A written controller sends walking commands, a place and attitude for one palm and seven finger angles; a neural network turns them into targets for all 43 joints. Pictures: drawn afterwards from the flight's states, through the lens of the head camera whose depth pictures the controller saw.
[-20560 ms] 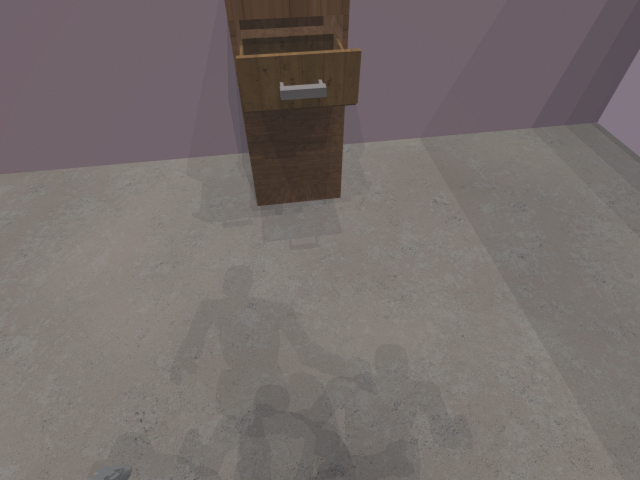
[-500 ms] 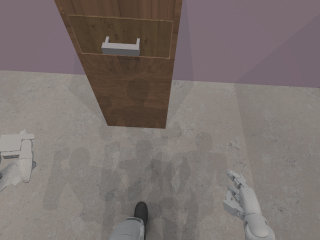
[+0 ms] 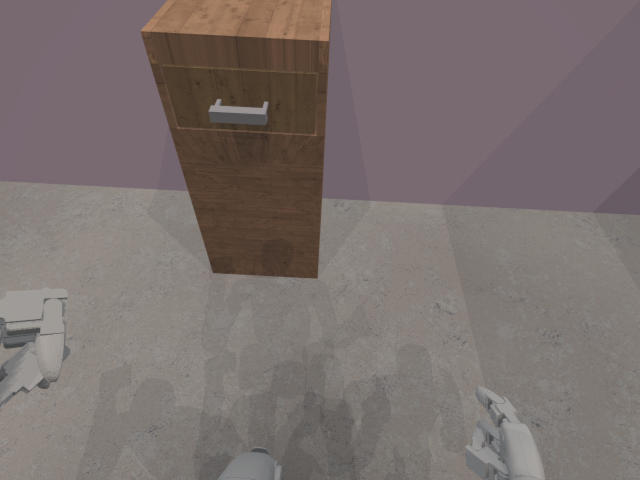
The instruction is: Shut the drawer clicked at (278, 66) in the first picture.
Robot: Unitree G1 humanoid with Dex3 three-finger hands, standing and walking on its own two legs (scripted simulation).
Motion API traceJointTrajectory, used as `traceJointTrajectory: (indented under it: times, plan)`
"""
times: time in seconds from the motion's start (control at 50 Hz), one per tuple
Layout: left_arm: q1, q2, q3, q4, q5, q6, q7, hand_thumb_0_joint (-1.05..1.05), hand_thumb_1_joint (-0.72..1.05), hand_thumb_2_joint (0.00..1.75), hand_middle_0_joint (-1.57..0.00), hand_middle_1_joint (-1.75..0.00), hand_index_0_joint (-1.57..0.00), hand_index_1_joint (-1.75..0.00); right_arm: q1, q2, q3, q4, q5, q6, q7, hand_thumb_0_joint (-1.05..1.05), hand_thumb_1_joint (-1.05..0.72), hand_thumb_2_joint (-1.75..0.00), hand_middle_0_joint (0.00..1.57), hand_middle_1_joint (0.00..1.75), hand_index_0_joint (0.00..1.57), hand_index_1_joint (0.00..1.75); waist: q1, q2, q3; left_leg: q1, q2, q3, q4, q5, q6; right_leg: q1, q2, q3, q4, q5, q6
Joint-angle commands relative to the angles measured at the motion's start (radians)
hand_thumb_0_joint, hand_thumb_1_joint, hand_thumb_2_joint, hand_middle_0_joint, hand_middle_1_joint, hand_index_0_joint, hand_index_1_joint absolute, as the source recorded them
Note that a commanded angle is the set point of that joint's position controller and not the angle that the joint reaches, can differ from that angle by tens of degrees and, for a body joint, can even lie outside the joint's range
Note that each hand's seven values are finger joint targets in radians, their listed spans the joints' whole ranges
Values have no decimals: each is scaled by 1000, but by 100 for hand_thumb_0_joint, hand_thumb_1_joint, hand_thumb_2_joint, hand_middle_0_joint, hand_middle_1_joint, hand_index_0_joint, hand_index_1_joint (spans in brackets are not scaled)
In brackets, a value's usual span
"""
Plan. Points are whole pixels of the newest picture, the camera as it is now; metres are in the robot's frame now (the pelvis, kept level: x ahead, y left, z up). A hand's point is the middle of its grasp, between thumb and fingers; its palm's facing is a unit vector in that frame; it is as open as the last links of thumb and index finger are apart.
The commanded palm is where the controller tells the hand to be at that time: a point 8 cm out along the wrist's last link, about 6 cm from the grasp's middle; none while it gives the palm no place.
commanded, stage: stop stepping back and stand still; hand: left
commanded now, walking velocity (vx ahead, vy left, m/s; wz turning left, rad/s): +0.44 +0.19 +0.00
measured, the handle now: (240, 109) +0.89 +0.23 -0.02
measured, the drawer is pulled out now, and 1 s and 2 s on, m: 0.00 0.00 0.00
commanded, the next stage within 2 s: let the arm hang, fingers relaxed in 1.54 s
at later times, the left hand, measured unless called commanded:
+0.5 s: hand out of the picture +0.08 +0.21 +0.19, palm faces +0.42 -0.72 -0.56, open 3.2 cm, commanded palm +0.02 +0.25 +0.20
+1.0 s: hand out of the picture +0.08 +0.24 +0.19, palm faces +0.46 -0.74 -0.49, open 3.2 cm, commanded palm +0.01 +0.28 +0.20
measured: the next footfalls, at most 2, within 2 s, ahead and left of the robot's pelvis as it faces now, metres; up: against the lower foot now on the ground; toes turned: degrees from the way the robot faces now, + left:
left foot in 0.22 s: -0.06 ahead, +0.14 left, +0.00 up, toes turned +1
right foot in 0.46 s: -0.02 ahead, -0.11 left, +0.00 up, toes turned +2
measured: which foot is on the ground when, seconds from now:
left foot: up 0.00-0.20, down 0.22-0.44, up 0.46-0.74, down 0.76-1.00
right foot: down 0.00-0.22, up 0.24-0.44, down 0.46-1.00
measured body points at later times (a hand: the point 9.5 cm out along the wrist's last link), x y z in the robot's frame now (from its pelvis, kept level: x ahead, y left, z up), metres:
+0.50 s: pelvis -0.10 -0.03 +0.00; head -0.10 -0.05 +0.44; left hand +0.05 +0.25 +0.22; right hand +0.03 -0.26 -0.12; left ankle -0.11 +0.13 -0.68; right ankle -0.05 -0.12 -0.72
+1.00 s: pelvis -0.09 -0.01 +0.01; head -0.08 -0.02 +0.46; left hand +0.05 +0.28 +0.21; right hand +0.10 -0.22 -0.08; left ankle -0.08 +0.10 -0.72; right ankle -0.06 -0.11 -0.72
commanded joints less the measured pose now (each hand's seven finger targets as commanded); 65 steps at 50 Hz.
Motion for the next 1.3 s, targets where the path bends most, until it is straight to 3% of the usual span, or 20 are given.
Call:
traceJointTrajectory:
  times: [0.0,0.14,0.16,0.2,0.22,0.24,0.28,0.38,0.4,0.42,0.44,0.5,0.56,0.66,0.74,0.86,0.92,0.96,1.12,1.28]
  plan:
    - [-168,138,170,-115,2,-60,24,0,90,90,-140,-160,-140,-160,-60,-114,-59,-64,-17,-22,-5,0,-90,-90,20,30,20,30,-45,-111,-41,67,10,-41,562,25,-27,-334,-336,425,-573,-616,-97]
    - [-189,23,50,-18,13,-70,35,0,90,90,-140,-160,-140,-160,-28,-125,-37,-55,-7,-91,-33,0,-90,-90,20,30,20,30,-31,-104,-116,324,9,127,-311,-131,61,-35,-211,41,-317,-333,-5]
    - [-212,32,50,-47,17,-78,40,0,90,90,-140,-160,-140,-160,-4,-135,-33,-52,-15,-103,-34,0,-90,-90,20,30,20,30,-41,53,-99,327,15,75,-448,-184,83,-16,-150,-2,-139,-298,13]
    - [-277,64,78,-162,48,-110,37,0,90,90,-140,-160,-140,-160,-4,-143,-34,-80,-26,-134,-22,0,-90,-90,20,30,20,30,-36,448,23,244,353,-491,-680,-425,267,-286,10,-55,507,-184,63]
    - [-250,126,137,-167,60,-128,34,0,90,90,-140,-160,-140,-160,-20,-127,-39,-93,-23,-143,-14,0,-90,-90,20,30,20,30,-13,271,8,217,398,-547,-669,-278,310,-320,-22,22,613,-116,50]
    - [-117,142,186,-91,61,-134,23,0,90,90,-140,-160,-140,-160,-51,-143,-65,-66,-19,-145,-1,0,-90,-90,20,30,20,30,20,164,-114,258,336,-323,-549,-44,266,-247,-10,7,681,-71,49]
    - [-87,118,159,-189,34,-140,31,0,90,90,-140,-160,-140,-160,-52,-121,-45,-71,-5,-150,19,0,-90,-90,20,30,20,30,1,239,10,219,308,-370,-559,-56,248,-329,-76,19,518,-63,35]
    - [-23,99,164,-82,24,-128,35,0,90,90,-140,-160,-140,-160,-41,-126,-46,-53,-18,-116,-16,0,-90,-90,20,30,20,30,33,225,-79,-112,174,-71,-336,-246,108,388,-6,-65,-65,-137,9]
    - [-48,101,162,-39,30,-114,34,0,90,90,-140,-160,-140,-160,-40,-116,-50,-45,-11,-105,-18,0,-90,-90,20,30,20,30,39,31,-74,-183,70,9,-69,-253,74,422,-74,72,-208,-213,-21]
    - [-41,91,149,33,22,-96,29,0,90,90,-140,-160,-140,-160,-52,-100,-62,-50,3,-91,-11,0,-90,-90,20,30,20,30,30,-326,-60,-264,-23,18,293,-228,50,337,-322,544,-456,-449,-93]
    - [-125,106,160,31,7,-108,12,0,90,90,-140,-160,-140,-160,-66,-151,-77,-38,-3,-93,-11,0,-90,-90,20,30,20,30,2,-283,5,-243,-7,-66,465,-120,33,189,-402,651,-547,-344,-95]
    - [-161,81,144,43,14,-134,-4,0,90,90,-140,-160,-140,-160,-26,-130,-70,12,-10,-89,-2,0,-90,-90,20,30,20,30,-25,-89,-60,-84,56,-50,442,25,10,73,-329,439,-496,-324,-129]
    - [-122,64,110,3,4,-139,-7,0,90,90,-140,-160,-140,-160,-64,-114,-53,-8,-2,-87,-9,0,-90,-90,20,30,20,30,-21,-163,-47,75,64,40,192,66,13,-21,-263,182,-480,-226,-92]
    - [-125,71,88,-101,19,-138,30,0,90,90,-140,-160,-140,-160,-59,-104,-46,-26,-16,-124,-34,0,-90,-90,20,30,20,30,2,-103,-37,359,19,128,-231,-3,47,-75,-237,129,-449,-346,-74]
    - [-141,68,117,-194,23,-161,50,0,90,90,-140,-160,-140,-160,-34,-143,-45,-62,-13,-130,-32,0,-90,-90,20,30,20,30,2,367,-43,375,293,-297,-560,-132,167,-95,-22,-35,48,-130,22]
    - [-50,63,129,-64,12,-119,34,0,90,90,-140,-160,-140,-160,-38,-119,-41,-59,13,-123,-2,0,-90,-90,20,30,20,30,15,205,-78,202,199,-37,-353,212,96,200,-24,-61,-168,44,37]
    - [-69,55,103,-19,-2,-100,27,0,90,90,-140,-160,-140,-160,-55,-110,-42,-73,9,-94,3,0,-90,-90,20,30,20,30,-15,-130,-27,99,30,44,-103,-26,14,171,-254,336,-434,120,-68]
    - [-89,60,110,-12,-4,-92,29,0,90,90,-140,-160,-140,-160,-40,-114,-47,-49,12,-86,7,0,-90,-90,20,30,20,30,-6,-166,-52,176,43,24,-83,-33,13,132,-269,323,-453,33,-93]
    - [-70,97,130,-175,5,-115,36,0,90,90,-140,-160,-140,-160,-102,-109,-15,-76,-4,-91,-20,0,-90,-90,20,30,20,30,18,216,-110,302,185,-136,-466,359,65,213,-35,-12,-150,199,32]
    - [3,65,124,-98,-10,-125,31,0,90,90,-140,-160,-140,-160,-68,-120,-34,-73,8,-94,-9,0,-90,-90,20,30,20,30,6,97,-172,323,119,-39,-379,427,20,306,-56,18,-221,427,16]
